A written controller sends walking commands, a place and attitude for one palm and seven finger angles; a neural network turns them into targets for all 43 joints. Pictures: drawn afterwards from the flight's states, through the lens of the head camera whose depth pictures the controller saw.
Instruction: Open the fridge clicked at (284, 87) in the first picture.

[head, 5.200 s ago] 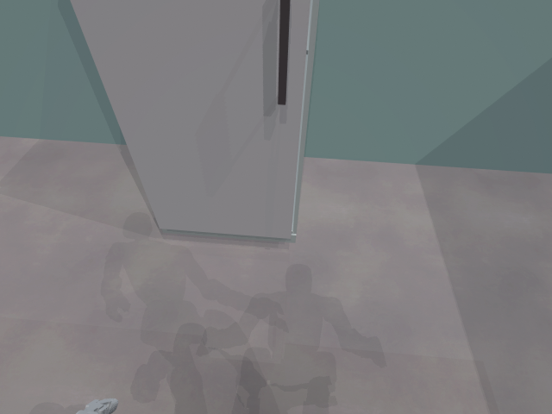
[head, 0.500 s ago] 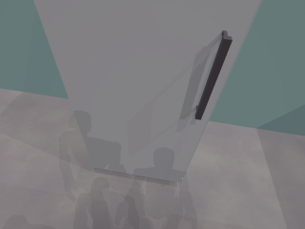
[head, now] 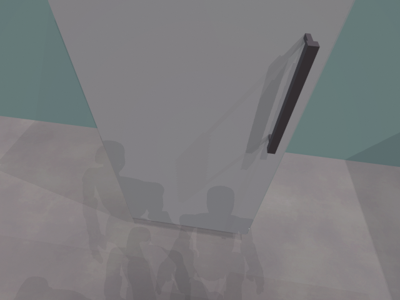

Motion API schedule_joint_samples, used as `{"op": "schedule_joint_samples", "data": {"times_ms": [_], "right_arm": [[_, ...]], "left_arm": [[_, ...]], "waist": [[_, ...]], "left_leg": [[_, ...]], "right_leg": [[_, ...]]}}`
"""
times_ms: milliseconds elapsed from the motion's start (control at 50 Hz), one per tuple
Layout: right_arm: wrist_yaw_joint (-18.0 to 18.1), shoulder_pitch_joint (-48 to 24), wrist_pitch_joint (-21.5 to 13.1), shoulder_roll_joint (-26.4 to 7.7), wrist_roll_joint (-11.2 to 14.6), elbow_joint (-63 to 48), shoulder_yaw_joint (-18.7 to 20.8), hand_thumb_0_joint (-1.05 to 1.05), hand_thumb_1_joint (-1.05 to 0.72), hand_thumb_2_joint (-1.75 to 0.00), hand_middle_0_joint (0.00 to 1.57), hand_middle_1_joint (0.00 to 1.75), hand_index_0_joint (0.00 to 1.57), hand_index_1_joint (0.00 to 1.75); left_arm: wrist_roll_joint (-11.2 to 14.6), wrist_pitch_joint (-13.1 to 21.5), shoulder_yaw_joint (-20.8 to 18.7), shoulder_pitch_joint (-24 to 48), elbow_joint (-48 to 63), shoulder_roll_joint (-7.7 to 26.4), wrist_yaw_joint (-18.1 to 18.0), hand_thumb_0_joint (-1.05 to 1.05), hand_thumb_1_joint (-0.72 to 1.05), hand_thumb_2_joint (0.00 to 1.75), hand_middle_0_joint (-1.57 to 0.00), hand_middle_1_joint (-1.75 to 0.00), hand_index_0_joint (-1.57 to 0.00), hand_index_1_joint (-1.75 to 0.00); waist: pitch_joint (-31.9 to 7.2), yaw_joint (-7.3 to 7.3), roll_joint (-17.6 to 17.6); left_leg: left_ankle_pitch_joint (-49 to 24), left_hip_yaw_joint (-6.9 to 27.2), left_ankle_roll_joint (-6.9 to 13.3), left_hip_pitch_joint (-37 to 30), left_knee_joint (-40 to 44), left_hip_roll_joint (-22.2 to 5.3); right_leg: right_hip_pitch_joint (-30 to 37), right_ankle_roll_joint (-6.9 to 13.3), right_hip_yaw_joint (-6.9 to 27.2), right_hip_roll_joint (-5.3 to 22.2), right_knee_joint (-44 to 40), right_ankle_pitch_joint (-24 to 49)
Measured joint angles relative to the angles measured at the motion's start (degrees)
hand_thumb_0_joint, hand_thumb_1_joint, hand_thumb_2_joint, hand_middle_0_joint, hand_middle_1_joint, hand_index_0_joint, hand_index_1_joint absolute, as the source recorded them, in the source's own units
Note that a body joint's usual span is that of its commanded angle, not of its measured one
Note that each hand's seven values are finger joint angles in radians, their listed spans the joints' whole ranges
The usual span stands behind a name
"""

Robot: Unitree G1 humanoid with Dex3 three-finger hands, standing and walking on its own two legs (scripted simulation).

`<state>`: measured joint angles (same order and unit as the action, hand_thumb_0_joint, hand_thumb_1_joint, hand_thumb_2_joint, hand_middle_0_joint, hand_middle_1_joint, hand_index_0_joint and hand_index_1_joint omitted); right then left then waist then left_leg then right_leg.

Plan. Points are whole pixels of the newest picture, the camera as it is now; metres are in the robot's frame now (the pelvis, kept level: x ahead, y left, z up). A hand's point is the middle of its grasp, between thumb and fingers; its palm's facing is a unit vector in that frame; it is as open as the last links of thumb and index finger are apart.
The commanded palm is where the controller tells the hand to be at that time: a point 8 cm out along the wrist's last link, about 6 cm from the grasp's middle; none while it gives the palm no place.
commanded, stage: look again from close up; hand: right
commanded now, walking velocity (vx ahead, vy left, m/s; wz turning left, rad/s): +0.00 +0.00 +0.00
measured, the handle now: (286, 102) +0.51 -0.16 +0.14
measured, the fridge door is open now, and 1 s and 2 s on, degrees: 0 0 0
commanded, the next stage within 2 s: raise the hand to about handle height in 0.10 s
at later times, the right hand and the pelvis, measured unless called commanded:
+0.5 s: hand (303, 264) +0.20 -0.18 +0.00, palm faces +0.08 +1.00 +0.01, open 8.0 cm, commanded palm +0.12 -0.24 -0.03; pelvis -0.02 +0.00 -0.05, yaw +0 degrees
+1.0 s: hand (341, 269) +0.19 -0.23 +0.03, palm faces +0.13 +0.99 -0.08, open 10.9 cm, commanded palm +0.15 -0.28 +0.05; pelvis -0.03 -0.01 -0.05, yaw -2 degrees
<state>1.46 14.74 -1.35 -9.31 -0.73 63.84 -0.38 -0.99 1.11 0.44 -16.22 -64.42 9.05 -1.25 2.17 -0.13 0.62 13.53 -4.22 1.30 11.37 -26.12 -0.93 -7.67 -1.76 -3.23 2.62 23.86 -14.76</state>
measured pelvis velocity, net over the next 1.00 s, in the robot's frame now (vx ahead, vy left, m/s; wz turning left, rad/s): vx -0.03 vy -0.01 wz -0.04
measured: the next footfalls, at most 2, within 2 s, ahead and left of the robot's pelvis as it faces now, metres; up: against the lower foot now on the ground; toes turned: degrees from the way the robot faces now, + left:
none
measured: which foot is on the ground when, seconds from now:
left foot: down 0.00-1.00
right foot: down 0.00-1.00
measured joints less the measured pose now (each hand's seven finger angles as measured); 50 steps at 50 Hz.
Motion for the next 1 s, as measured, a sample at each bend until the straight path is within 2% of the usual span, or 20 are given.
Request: {"op": "schedule_joint_samples", "data": {"times_ms": [220, 240, 260, 280, 320, 380, 420, 480, 500, 520, 540, 580, 640, 700, 780, 820, 860, 920, 960, 1000], "right_arm": [[-0.2, 0.2, 0.1, -0.3, -0.2, -0.7, -0.2, 0.00, -0.91, -0.90, 0.20, 0.30, 0.20, 0.30], [-0.4, 2.7, 3.4, -0.5, 1.9, -9.0, 1.0, 0.01, -0.91, -0.89, 0.20, 0.30, 0.20, 0.30], [0.1, 6.1, 4.4, -0.8, 3.9, -19.4, 1.9, 0.01, -0.92, -0.89, 0.20, 0.30, 0.20, 0.30], [1.4, 8.7, 3.1, -1.1, 5.6, -28.0, 2.1, 0.02, -0.92, -0.89, 0.20, 0.30, 0.20, 0.31], [3.4, 10.3, 0.6, -1.0, 8.4, -41.2, 2.4, 0.02, -0.91, -0.89, 0.20, 0.31, 0.20, 0.31], [2.5, 7.9, -6.9, -0.7, 10.0, -52.4, 4.2, 0.02, -0.87, -0.87, 0.20, 0.33, 0.20, 0.34], [-0.6, 5.9, -14.4, -0.2, 11.3, -56.0, 5.7, 0.01, -0.83, -0.86, 0.20, 0.35, 0.20, 0.36], [-8.3, 5.1, -26.2, 0.6, 13.3, -58.3, 7.2, 0.01, -0.77, -0.83, 0.21, 0.39, 0.20, 0.39], [-10.5, 5.6, -28.3, 0.5, 13.5, -59.1, 7.4, 0.00, -0.75, -0.83, 0.21, 0.40, 0.21, 0.41], [-12.3, 6.4, -28.8, 0.4, 13.6, -60.0, 7.4, 0.00, -0.73, -0.82, 0.21, 0.42, 0.21, 0.42], [-13.5, 7.6, -27.8, 0.2, 13.7, -61.0, 7.3, 0.00, -0.70, -0.81, 0.21, 0.43, 0.21, 0.43], [-14.1, 10.5, -23.7, -0.3, 14.0, -63.0, 7.2, 0.00, -0.66, -0.79, 0.22, 0.46, 0.22, 0.46], [-11.6, 14.7, -18.6, -1.4, 13.9, -66.6, 7.7, 0.00, -0.58, -0.76, 0.23, 0.50, 0.22, 0.50], [-9.4, 16.4, -19.1, -2.4, 13.9, -70.7, 8.6, 0.01, -0.51, -0.73, 0.23, 0.55, 0.23, 0.55], [-10.6, 12.3, -20.2, -3.5, 14.6, -73.8, 9.3, 0.01, -0.42, -0.69, 0.23, 0.61, 0.23, 0.61], [-12.2, 9.5, -18.1, -4.2, 14.9, -74.0, 9.5, 0.01, -0.37, -0.67, 0.24, 0.64, 0.23, 0.64], [-13.4, 7.5, -14.4, -5.1, 15.3, -73.7, 9.8, 0.01, -0.33, -0.65, 0.24, 0.67, 0.24, 0.67], [-13.3, 6.6, -9.4, -6.2, 16.0, -72.9, 10.8, 0.01, -0.26, -0.62, 0.25, 0.71, 0.24, 0.71], [-12.5, 6.7, -7.8, -6.5, 16.6, -72.3, 12.0, 0.00, -0.21, -0.60, 0.25, 0.74, 0.25, 0.74], [-11.5, 6.8, -7.7, -6.6, 17.1, -72.0, 13.2, 0.00, -0.16, -0.58, 0.26, 0.77, 0.25, 0.77]], "left_arm": [[-0.1, -0.4, 0.2, 0.3, 0.7, -0.4, 0.2, 0.01, 0.91, 0.89, -0.19, -0.30, -0.20, -0.30], [0.5, 0.2, 0.6, -0.6, 3.3, -0.2, 0.0, 0.01, 0.91, 0.89, -0.20, -0.30, -0.20, -0.30], [0.9, 2.5, 1.0, -2.1, 6.0, 0.3, -1.0, 0.01, 0.91, 0.89, -0.20, -0.30, -0.20, -0.30], [1.5, 5.4, 1.2, -3.2, 8.1, 1.0, -1.8, 0.02, 0.92, 0.89, -0.20, -0.30, -0.21, -0.30], [2.6, 10.3, 0.8, -3.5, 12.4, 2.5, -2.5, 0.02, 0.92, 0.89, -0.20, -0.30, -0.21, -0.30], [1.7, 15.7, -1.0, -1.6, 17.8, 4.3, -2.1, 0.02, 0.92, 0.89, -0.20, -0.30, -0.21, -0.30], [1.0, 17.7, -2.5, 0.6, 20.9, 5.1, -0.9, 0.02, 0.91, 0.89, -0.20, -0.30, -0.21, -0.30], [0.3, 18.8, -4.4, 4.5, 25.5, 6.2, 1.5, 0.02, 0.91, 0.89, -0.20, -0.30, -0.20, -0.30], [0.2, 18.6, -4.9, 5.6, 27.1, 6.6, 2.1, 0.02, 0.91, 0.89, -0.20, -0.30, -0.20, -0.30], [0.3, 18.1, -5.3, 6.7, 28.7, 6.8, 2.4, 0.02, 0.91, 0.89, -0.20, -0.30, -0.20, -0.30], [0.5, 17.4, -5.5, 7.5, 30.2, 7.1, 2.5, 0.02, 0.91, 0.89, -0.19, -0.30, -0.20, -0.30], [0.9, 15.9, -5.4, 8.6, 33.0, 7.2, 2.1, 0.02, 0.91, 0.89, -0.19, -0.30, -0.20, -0.30], [1.0, 15.0, -4.3, 8.8, 35.6, 6.5, 0.9, 0.02, 0.91, 0.89, -0.19, -0.30, -0.20, -0.30], [0.8, 15.6, -2.3, 8.3, 35.6, 5.3, -0.1, 0.01, 0.91, 0.89, -0.19, -0.30, -0.20, -0.30], [1.0, 16.4, 0.8, 7.4, 32.9, 3.5, -1.0, 0.01, 0.90, 0.89, -0.20, -0.30, -0.21, -0.30], [1.4, 16.2, 2.2, 6.7, 31.5, 2.5, -1.4, 0.02, 0.90, 0.89, -0.20, -0.30, -0.21, -0.30], [1.8, 15.7, 3.2, 5.6, 30.4, 1.6, -1.9, 0.02, 0.90, 0.89, -0.20, -0.30, -0.21, -0.30], [2.0, 15.5, 3.9, 3.5, 29.6, 0.9, -2.7, 0.02, 0.90, 0.89, -0.20, -0.30, -0.21, -0.30], [2.0, 15.9, 3.8, 2.1, 29.1, 1.2, -3.0, 0.02, 0.90, 0.89, -0.20, -0.30, -0.21, -0.31], [2.0, 16.5, 3.4, 0.9, 28.6, 1.9, -3.1, 0.02, 0.90, 0.89, -0.20, -0.30, -0.21, -0.31]], "waist": [[0.5, -0.18, -0.4], [0.7, -0.19, -0.5], [0.3, 0.35, -0.7], [-0.2, 0.47, -0.7], [-0.1, -0.63, -0.4], [-2.5, -1.61, -0.8], [-4.9, -1.57, -1.6], [-7.9, -1.30, -3.1], [-8.5, -1.00, -3.5], [-8.8, -0.58, -3.7], [-8.9, -0.13, -3.8], [-8.7, 0.68, -3.6], [-8.2, 1.85, -2.8], [-7.4, 2.89, -1.7], [-6.3, 3.67, -0.4], [-5.7, 3.47, 0.1], [-5.3, 2.78, 0.5], [-5.1, 1.39, 0.8], [-5.2, 0.62, 0.8], [-5.1, 0.16, 0.7]], "left_leg": [[-0.3, -0.4, 0.1, 0.0, 0.5, 0.2], [-0.2, -0.4, 0.1, 0.4, 0.1, 0.2], [0.0, -0.1, 0.0, 1.2, -0.6, 0.0], [0.4, 0.1, 0.0, 1.8, -1.5, -0.2], [1.4, -0.6, -0.2, 3.0, -3.5, -0.9], [3.5, -0.9, -0.4, 9.2, -9.2, -1.9], [5.4, -0.4, -0.3, 15.0, -14.5, -2.1], [9.2, 0.7, -0.1, 24.2, -24.2, -2.2], [10.6, 1.0, -0.1, 26.8, -27.3, -2.2], [11.6, 1.2, -0.1, 28.8, -30.0, -2.2], [12.8, 1.3, -0.4, 30.2, -32.0, -2.2], [14.0, 0.9, -0.1, 31.8, -34.9, -2.3], [14.9, -0.5, -0.2, 32.1, -36.3, -2.4], [14.9, -2.3, 0.0, 31.5, -36.1, -2.3], [14.0, -3.8, 0.0, 30.4, -34.7, -2.1], [13.2, -4.0, -0.1, 29.2, -33.2, -2.0], [12.2, -3.8, -0.2, 27.5, -31.2, -1.9], [10.7, -3.0, -0.5, 24.7, -27.7, -1.8], [9.8, -2.4, -0.7, 23.1, -25.5, -1.7], [9.2, -2.0, -0.8, 21.6, -23.8, -1.7]], "right_leg": [[-0.5, -0.1, 0.4, 0.2, 0.2, 0.1], [-0.9, 0.0, 0.4, 0.2, 0.6, -0.1], [-1.2, 0.1, 0.1, 0.1, 0.8, -0.2], [-1.7, 0.2, -0.1, -0.1, 1.2, -0.4], [-3.3, 0.4, 0.7, -0.7, 3.3, -1.0], [-9.8, 0.7, 1.3, -1.2, 9.1, -2.9], [-15.4, 0.6, 0.9, -1.1, 14.5, -5.1], [-24.2, 0.4, 0.3, -0.7, 24.5, -9.5], [-26.8, 0.3, 0.2, -0.5, 27.7, -10.9], [-28.7, 0.4, 0.1, -0.4, 30.5, -12.3], [-30.3, 1.2, 0.1, -0.4, 32.8, -13.0], [-32.2, 0.9, 0.7, -0.3, 36.1, -14.8], [-33.6, 0.3, 2.2, -0.2, 38.6, -15.8], [-34.4, 0.6, 4.0, -0.1, 39.9, -16.1], [-34.6, 0.5, 5.6, 0.0, 39.9, -15.5], [-33.6, 0.4, 5.7, 0.0, 38.8, -14.8], [-31.8, 0.5, 5.4, 0.0, 36.7, -13.9], [-28.5, 0.8, 4.4, 0.0, 32.9, -12.5], [-26.5, 1.0, 3.7, -0.1, 30.4, -11.7], [-24.7, 1.0, 3.2, -0.1, 28.4, -11.0]]}}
